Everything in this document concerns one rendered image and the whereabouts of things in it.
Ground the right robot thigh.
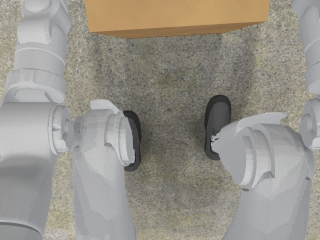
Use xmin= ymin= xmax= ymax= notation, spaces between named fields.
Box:
xmin=221 ymin=123 xmax=313 ymax=240

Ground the left robot forearm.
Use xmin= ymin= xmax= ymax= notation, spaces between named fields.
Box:
xmin=0 ymin=0 xmax=72 ymax=107

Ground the right robot forearm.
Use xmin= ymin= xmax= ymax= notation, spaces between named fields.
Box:
xmin=291 ymin=0 xmax=320 ymax=95

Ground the carton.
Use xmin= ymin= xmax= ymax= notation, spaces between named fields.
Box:
xmin=84 ymin=0 xmax=270 ymax=39

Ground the left robot shin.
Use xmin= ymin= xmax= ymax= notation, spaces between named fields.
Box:
xmin=70 ymin=99 xmax=135 ymax=167

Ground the right robot upper arm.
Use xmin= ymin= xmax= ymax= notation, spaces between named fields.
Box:
xmin=299 ymin=94 xmax=320 ymax=152

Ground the left robot upper arm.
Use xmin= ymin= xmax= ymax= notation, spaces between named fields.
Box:
xmin=0 ymin=102 xmax=74 ymax=240

